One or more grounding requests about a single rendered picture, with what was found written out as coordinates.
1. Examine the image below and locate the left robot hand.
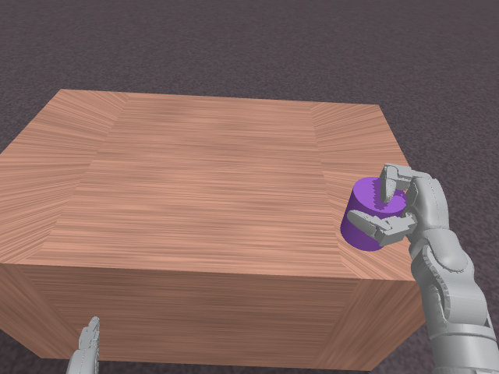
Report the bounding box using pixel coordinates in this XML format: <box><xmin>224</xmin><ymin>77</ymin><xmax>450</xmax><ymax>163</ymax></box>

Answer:
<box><xmin>66</xmin><ymin>316</ymin><xmax>100</xmax><ymax>374</ymax></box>

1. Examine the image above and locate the right robot arm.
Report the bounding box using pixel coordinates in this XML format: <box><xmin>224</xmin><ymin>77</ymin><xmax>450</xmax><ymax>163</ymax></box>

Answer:
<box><xmin>409</xmin><ymin>228</ymin><xmax>499</xmax><ymax>374</ymax></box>

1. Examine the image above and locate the can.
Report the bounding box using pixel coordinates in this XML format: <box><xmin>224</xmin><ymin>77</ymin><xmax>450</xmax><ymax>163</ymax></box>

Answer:
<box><xmin>340</xmin><ymin>177</ymin><xmax>407</xmax><ymax>252</ymax></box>

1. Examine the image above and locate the right robot hand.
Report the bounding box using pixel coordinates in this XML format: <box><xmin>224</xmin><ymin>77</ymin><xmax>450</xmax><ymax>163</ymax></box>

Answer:
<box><xmin>347</xmin><ymin>163</ymin><xmax>450</xmax><ymax>247</ymax></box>

